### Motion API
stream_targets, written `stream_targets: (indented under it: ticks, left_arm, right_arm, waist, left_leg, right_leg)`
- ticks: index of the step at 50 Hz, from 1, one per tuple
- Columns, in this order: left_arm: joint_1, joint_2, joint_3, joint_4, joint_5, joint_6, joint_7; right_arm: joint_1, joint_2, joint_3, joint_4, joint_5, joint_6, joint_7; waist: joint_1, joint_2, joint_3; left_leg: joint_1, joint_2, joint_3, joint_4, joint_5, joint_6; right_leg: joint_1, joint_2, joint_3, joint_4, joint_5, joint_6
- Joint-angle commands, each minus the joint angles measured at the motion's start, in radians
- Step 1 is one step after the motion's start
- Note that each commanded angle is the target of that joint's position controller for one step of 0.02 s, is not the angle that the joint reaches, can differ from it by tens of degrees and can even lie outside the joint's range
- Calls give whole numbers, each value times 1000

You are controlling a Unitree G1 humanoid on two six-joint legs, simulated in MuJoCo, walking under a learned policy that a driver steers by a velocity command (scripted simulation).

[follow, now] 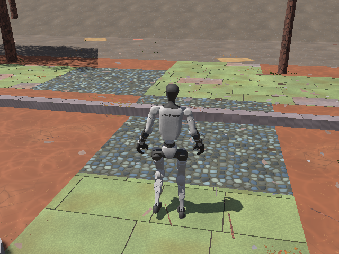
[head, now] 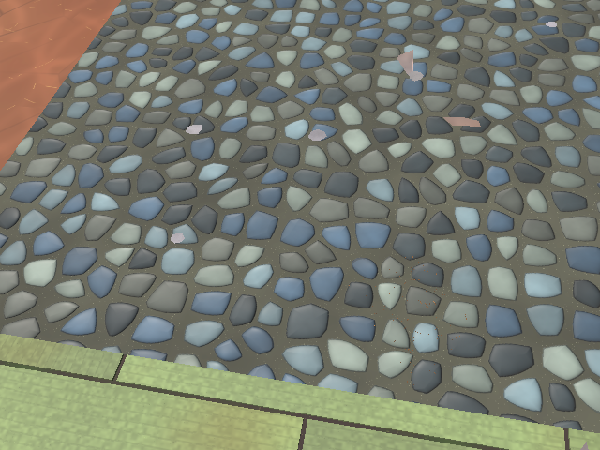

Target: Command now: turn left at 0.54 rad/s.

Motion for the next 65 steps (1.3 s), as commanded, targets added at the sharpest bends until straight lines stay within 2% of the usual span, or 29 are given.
stream_targets:
  ticks: [1,3,6,9,12,13,14,15,16,17,19,22,24,25,26,29,31,33,36,38,39,40,41,42,44,49,60,62,65]
  left_arm:
    - [-63,125,18,-78,-7,-4,18]
    - [-7,140,21,-64,-1,4,23]
    - [-2,172,27,-60,-7,10,17]
    - [-3,197,30,-53,-18,14,1]
    - [-10,183,17,-36,-39,16,-6]
    - [39,153,5,-12,-39,9,-9]
    - [70,97,-17,-15,-1,-2,-18]
    - [79,48,-32,-31,15,-10,-19]
    - [11,109,-21,-35,7,-4,-10]
    - [-4,123,-16,-35,-3,0,-9]
    - [4,126,-12,-12,0,9,-1]
    - [78,98,-26,29,-5,11,-15]
    - [30,150,-19,5,-6,14,-17]
    - [17,194,-9,3,-19,15,-14]
    - [4,194,-5,1,-30,15,-13]
    - [24,148,-4,-2,-26,17,-9]
    - [49,125,-3,-8,-25,25,-15]
    - [35,121,3,-28,-31,39,-24]
    - [74,118,6,-30,-32,50,-35]
    - [146,127,16,-14,-28,47,-43]
    - [162,192,36,-23,-24,43,-36]
    - [151,340,65,-64,-12,31,-23]
    - [192,299,46,-79,25,7,-33]
    - [143,272,37,-89,21,-13,-36]
    - [61,224,27,-103,-21,-14,-22]
    - [85,197,16,-128,-24,4,2]
    - [64,221,32,-178,-20,33,13]
    - [68,217,33,-184,-25,35,10]
    - [64,211,29,-189,-29,33,2]
  right_arm:
    - [36,-83,-31,-55,4,4,3]
    - [-13,-48,-15,-85,7,-2,3]
    - [-32,-22,4,-103,-7,-7,7]
    - [-23,-28,10,-100,-6,-7,13]
    - [54,-24,7,-62,-8,-7,20]
    - [58,-45,4,-61,-13,-7,18]
    - [76,-104,-4,-72,-19,-6,8]
    - [9,-121,3,-91,-42,-7,7]
    - [-8,-54,18,-94,-47,-22,17]
    - [-29,-28,28,-80,-51,-36,22]
    - [-55,-40,26,-67,-39,-53,21]
    - [-71,-1,40,-38,-39,-61,19]
    - [-38,-39,25,-23,-36,-56,13]
    - [-18,-57,18,-28,-41,-48,9]
    - [-11,-67,13,-29,-43,-40,1]
    - [2,-87,-7,-23,-26,-25,-18]
    - [-27,-74,-9,-37,-27,-22,-24]
    - [-54,-73,-10,-44,-26,-34,-21]
    - [-119,-99,-22,-42,-10,-41,-16]
    - [-122,-81,-19,-27,5,-30,-17]
    - [-47,-47,-14,-7,-5,-28,-13]
    - [-87,10,10,-67,-48,-27,-16]
    - [-141,-22,2,-73,-27,-33,-23]
    - [-127,-50,-6,-64,-6,-32,-24]
    - [-106,-76,-20,-29,-20,-32,-36]
    - [-69,-44,-18,-16,-11,-36,-29]
    - [-115,-38,-16,-27,-10,-67,-15]
    - [-112,-42,-16,-27,-4,-80,-3]
    - [-123,-46,-15,-38,7,-106,14]
  waist:
    - [-9,-188,-56]
    - [25,-205,-71]
    - [39,-219,-106]
    - [42,-242,-107]
    - [-5,-217,-97]
    - [-6,-180,-98]
    - [19,-18,-159]
    - [62,179,-147]
    - [6,133,-132]
    - [15,129,-105]
    - [13,145,-78]
    - [51,85,-101]
    - [17,44,-73]
    - [-13,-10,-37]
    - [-16,-36,-15]
    - [-6,11,-29]
    - [5,83,-50]
    - [1,72,-42]
    - [32,54,-66]
    - [64,47,-89]
    - [44,-108,-89]
    - [25,-393,-68]
    - [89,-259,-169]
    - [57,-182,-130]
    - [24,-102,-87]
    - [17,-136,-122]
    - [40,-194,-83]
    - [48,-195,-104]
    - [50,-224,-66]
  left_leg:
    - [-116,63,28,144,61,-46]
    - [-121,70,51,41,68,-55]
    - [-21,103,81,-146,48,-52]
    - [117,102,134,-320,64,-35]
    - [299,76,173,-648,289,17]
    - [404,95,133,-742,400,47]
    - [550,253,-58,-728,665,88]
    - [467,404,-195,-703,754,228]
    - [392,393,-198,-723,628,293]
    - [378,353,-162,-731,559,271]
    - [376,307,-121,-724,538,225]
    - [332,270,-20,-688,593,181]
    - [336,216,14,-673,364,132]
    - [323,194,26,-682,281,121]
    - [329,193,35,-682,269,119]
    - [366,296,-8,-686,387,187]
    - [347,390,-58,-701,486,253]
    - [339,456,-72,-704,586,296]
    - [316,422,29,-647,655,250]
    - [264,357,130,-525,557,175]
    - [165,273,230,-332,349,86]
    - [-140,94,267,-27,-169,-29]
    - [-142,74,75,143,-262,-20]
    - [-171,96,49,194,-186,-8]
    - [-195,134,41,135,-10,-2]
    - [-128,103,42,74,138,-36]
    - [-46,78,9,-253,148,-62]
    - [-2,72,15,-316,149,-48]
    - [83,58,33,-438,121,-15]
  right_leg:
    - [118,-244,167,-136,371,-193]
    - [181,-248,148,-136,407,-214]
    - [203,-266,120,-120,438,-223]
    - [154,-275,108,-109,454,-222]
    - [101,-252,91,-40,390,-173]
    - [41,-225,73,-11,306,-110]
    - [-58,-156,4,119,101,-18]
    - [-128,-76,-50,152,-213,52]
    - [-93,-84,-13,201,-274,79]
    - [-100,-82,-6,207,-242,80]
    - [-104,-80,6,184,-182,87]
    - [38,-87,-3,63,21,87]
    - [26,-91,11,26,206,65]
    - [-18,-86,20,57,226,37]
    - [-63,-74,27,79,195,14]
    - [-134,-50,-2,181,115,30]
    - [-155,-48,-23,321,-157,32]
    - [-209,-78,-14,448,-338,25]
    - [-119,-76,-51,331,-208,17]
    - [25,-17,-97,124,-2,-9]
    - [126,-74,54,-11,240,-56]
    - [223,-359,525,-107,563,-250]
    - [215,-417,603,-135,542,-370]
    - [202,-379,505,-123,496,-343]
    - [193,-284,382,-105,378,-235]
    - [211,-209,314,-118,439,-213]
    - [147,-165,451,-101,225,-212]
    - [131,-151,491,-120,24,-219]
    - [66,-128,554,-144,-219,-222]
